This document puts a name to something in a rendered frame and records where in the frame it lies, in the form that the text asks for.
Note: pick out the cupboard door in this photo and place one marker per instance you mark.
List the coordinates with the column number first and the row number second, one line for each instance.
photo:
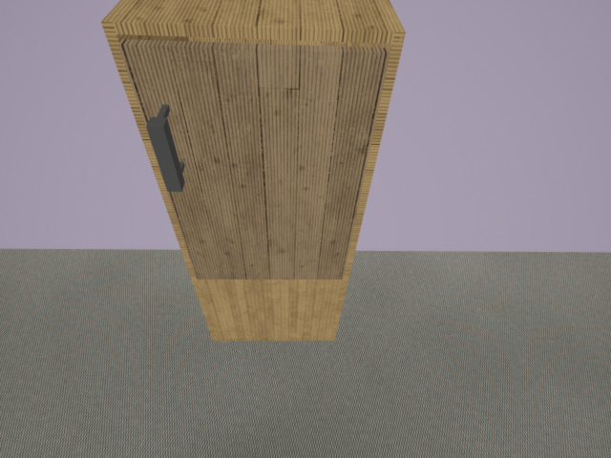
column 275, row 142

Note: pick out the handle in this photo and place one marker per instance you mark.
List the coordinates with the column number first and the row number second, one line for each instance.
column 161, row 137

